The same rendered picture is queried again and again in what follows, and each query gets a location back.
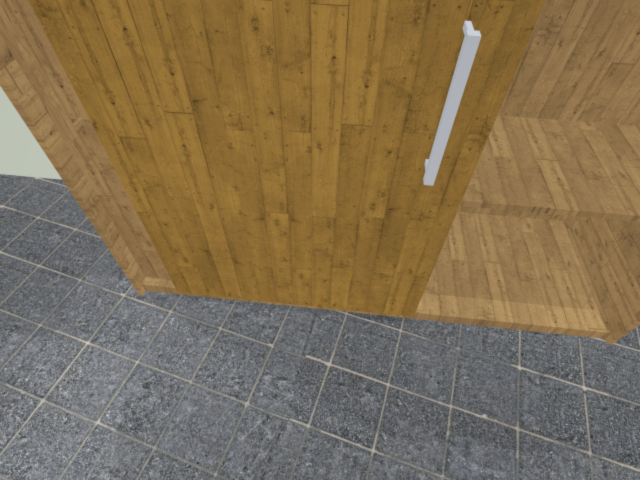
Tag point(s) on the wardrobe door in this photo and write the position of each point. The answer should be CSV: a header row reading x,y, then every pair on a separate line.
x,y
87,148
275,150

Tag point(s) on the handle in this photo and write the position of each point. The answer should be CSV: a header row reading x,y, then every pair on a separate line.
x,y
29,65
462,70

